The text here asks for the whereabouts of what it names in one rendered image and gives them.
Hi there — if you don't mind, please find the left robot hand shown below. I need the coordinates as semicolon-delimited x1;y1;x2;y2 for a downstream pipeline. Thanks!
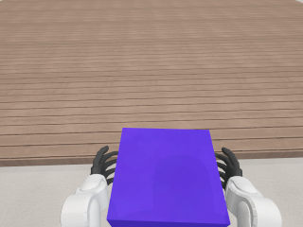
90;146;118;186

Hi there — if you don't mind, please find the carton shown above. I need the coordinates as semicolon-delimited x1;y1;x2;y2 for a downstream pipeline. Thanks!
106;128;231;227

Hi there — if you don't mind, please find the right robot hand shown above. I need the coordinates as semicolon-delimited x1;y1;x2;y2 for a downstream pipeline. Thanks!
214;147;242;191

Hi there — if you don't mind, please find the right robot forearm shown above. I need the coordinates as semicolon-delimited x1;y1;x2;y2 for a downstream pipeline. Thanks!
224;176;282;227

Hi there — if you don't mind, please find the left robot forearm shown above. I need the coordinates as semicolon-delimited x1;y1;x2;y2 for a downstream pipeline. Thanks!
60;174;110;227

